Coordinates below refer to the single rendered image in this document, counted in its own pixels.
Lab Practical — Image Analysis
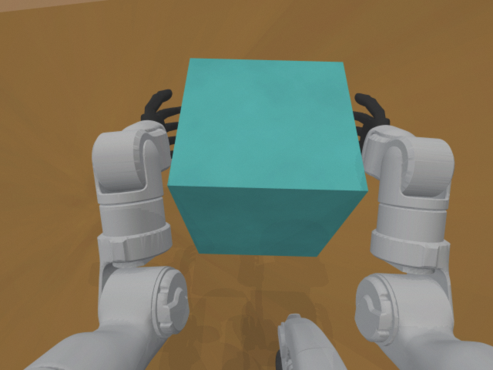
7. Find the right robot shin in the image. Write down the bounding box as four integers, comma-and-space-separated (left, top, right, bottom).
281, 314, 301, 370

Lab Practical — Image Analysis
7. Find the left robot forearm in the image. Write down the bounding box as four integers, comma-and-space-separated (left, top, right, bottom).
92, 120, 173, 318

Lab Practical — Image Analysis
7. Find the robot right thigh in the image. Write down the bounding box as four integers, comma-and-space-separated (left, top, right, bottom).
278, 318, 347, 370

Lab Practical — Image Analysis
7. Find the robot right hand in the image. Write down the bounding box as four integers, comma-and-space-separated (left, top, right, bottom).
353, 93, 390, 154

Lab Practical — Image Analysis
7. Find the robot left upper arm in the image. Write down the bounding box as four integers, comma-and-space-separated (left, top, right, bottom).
24, 266, 189, 370

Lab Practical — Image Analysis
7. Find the robot right upper arm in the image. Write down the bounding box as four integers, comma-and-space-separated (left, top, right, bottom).
354, 273, 493, 370

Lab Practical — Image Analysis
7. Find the carton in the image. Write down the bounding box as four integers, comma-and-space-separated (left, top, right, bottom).
167, 58, 368, 257

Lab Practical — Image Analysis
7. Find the right robot forearm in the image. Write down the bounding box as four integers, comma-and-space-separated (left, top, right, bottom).
361, 125, 454, 330

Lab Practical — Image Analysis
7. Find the robot left hand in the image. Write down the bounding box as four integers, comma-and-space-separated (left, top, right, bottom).
141, 89, 181, 159

